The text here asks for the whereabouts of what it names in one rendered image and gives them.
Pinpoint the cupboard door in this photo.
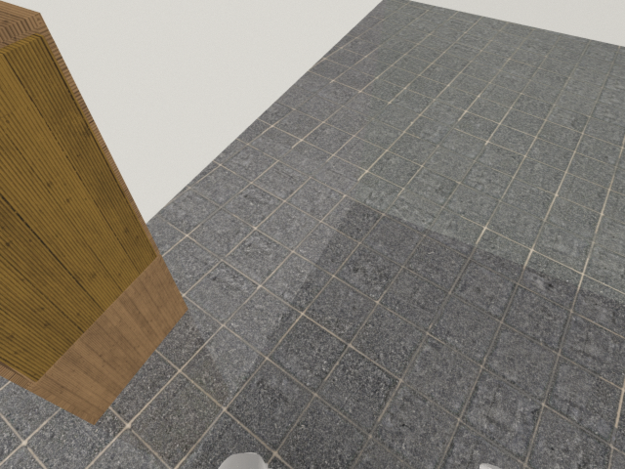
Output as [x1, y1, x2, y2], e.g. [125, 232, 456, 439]
[0, 33, 157, 382]

